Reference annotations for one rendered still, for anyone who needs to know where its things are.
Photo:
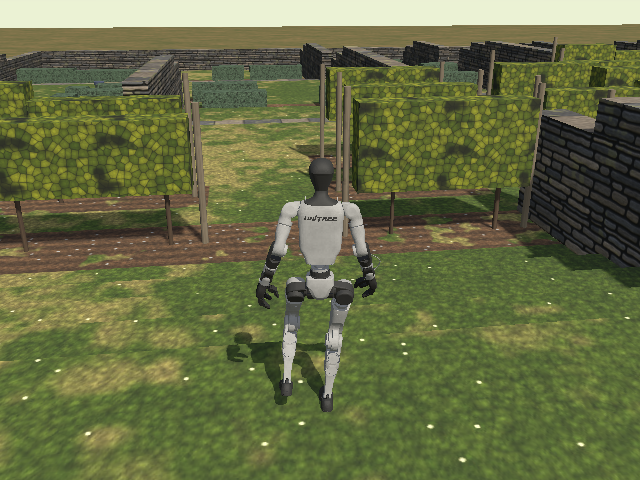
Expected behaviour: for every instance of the humanoid robot torso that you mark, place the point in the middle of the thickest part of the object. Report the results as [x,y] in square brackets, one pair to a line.
[320,239]

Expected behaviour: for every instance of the left robot hand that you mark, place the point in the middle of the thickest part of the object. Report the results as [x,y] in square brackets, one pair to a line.
[261,294]

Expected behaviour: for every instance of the right robot hand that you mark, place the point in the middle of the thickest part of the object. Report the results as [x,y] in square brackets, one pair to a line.
[363,283]

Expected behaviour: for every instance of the robot right forearm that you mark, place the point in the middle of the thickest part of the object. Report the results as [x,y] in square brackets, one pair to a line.
[367,265]

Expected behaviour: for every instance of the right robot upper arm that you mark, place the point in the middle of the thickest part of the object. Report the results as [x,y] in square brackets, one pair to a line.
[352,212]

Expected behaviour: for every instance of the left robot upper arm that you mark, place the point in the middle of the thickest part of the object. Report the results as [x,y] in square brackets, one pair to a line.
[289,210]

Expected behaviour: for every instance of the robot left forearm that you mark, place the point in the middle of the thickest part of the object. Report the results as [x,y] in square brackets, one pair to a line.
[270,267]

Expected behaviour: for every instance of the robot left thigh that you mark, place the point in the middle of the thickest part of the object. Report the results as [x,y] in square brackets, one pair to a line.
[295,292]

